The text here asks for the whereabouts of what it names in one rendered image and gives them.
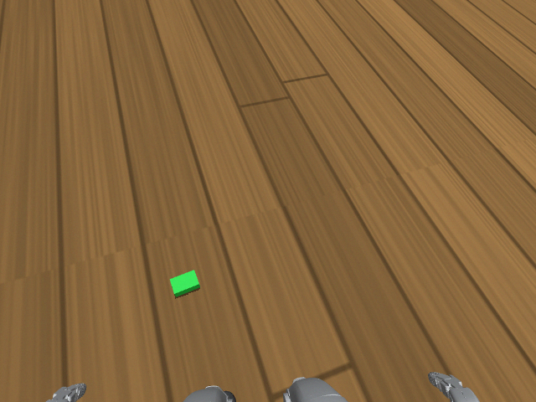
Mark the right robot hand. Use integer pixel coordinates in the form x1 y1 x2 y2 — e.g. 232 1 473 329
428 372 480 402

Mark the small box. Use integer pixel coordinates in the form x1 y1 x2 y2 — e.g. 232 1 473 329
170 270 200 297

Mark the left robot hand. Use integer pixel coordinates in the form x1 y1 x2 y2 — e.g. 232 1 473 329
46 384 86 402

